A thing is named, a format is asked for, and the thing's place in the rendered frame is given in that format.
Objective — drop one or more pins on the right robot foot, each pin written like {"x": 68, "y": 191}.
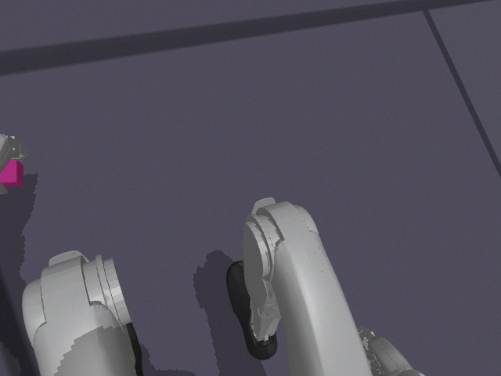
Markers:
{"x": 241, "y": 306}

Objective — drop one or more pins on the left robot hand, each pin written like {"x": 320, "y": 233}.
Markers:
{"x": 10, "y": 148}

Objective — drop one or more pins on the left robot foot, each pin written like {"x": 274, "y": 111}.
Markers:
{"x": 136, "y": 349}

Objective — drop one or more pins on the small box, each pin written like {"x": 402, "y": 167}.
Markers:
{"x": 12, "y": 174}

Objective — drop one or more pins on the right robot hand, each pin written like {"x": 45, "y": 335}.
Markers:
{"x": 384, "y": 359}

